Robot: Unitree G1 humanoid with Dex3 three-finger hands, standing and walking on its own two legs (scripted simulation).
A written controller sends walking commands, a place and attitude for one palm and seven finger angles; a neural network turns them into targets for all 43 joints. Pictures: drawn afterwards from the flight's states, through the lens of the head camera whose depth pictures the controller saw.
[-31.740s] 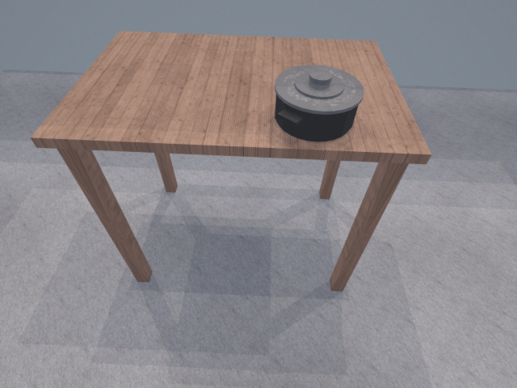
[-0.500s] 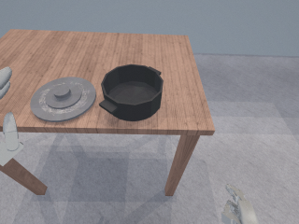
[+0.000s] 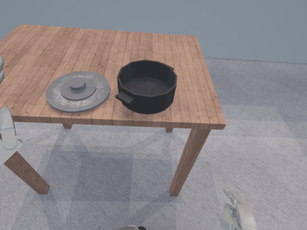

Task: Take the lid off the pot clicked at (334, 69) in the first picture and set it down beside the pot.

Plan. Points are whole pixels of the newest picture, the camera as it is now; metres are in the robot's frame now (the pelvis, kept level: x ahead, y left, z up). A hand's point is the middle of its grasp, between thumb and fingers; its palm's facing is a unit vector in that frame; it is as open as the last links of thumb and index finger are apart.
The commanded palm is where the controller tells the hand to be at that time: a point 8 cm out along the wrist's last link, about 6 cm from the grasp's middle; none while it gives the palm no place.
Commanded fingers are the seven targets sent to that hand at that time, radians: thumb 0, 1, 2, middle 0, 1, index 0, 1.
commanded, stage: step back with the hand held close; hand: left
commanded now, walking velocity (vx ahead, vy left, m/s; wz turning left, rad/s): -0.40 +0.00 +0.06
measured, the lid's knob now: (77, 84) +0.52 +0.32 +0.06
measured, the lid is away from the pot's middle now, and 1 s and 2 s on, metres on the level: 0.23 0.23 0.23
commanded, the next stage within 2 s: stop stepping back and stand still in 0.50 s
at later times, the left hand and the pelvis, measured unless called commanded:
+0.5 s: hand out of the picture +0.10 +0.26 +0.26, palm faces +0.38 -0.84 -0.38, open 7.4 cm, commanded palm +0.06 +0.33 +0.24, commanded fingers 0.00 0.90 0.90 -0.20 -0.30 -0.20 -0.30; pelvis -0.08 +0.05 +0.00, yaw -2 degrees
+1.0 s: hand out of the picture -0.03 +0.37 +0.26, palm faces +0.58 -0.78 -0.22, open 7.4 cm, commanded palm -0.08 +0.38 +0.24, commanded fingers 0.00 0.90 0.90 -0.20 -0.30 -0.20 -0.30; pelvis -0.21 +0.10 -0.01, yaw +2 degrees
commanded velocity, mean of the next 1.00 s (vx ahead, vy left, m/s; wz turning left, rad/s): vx -0.13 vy -0.03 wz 0.06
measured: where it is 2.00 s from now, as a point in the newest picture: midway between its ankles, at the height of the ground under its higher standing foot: outside the picture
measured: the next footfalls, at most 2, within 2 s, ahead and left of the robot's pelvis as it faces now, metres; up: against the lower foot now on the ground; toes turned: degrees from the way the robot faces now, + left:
right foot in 0.40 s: -0.09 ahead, -0.09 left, +0.01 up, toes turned -4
left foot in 0.54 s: +0.03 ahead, +0.12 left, +0.01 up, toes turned -2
